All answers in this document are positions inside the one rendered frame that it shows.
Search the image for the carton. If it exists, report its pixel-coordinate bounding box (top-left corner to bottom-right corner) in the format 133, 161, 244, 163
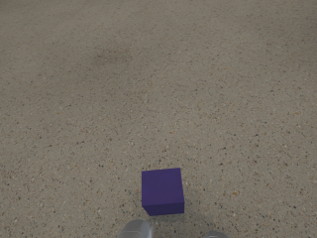
142, 168, 185, 216

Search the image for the robot left thigh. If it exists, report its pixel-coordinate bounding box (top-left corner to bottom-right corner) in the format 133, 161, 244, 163
117, 219, 154, 238

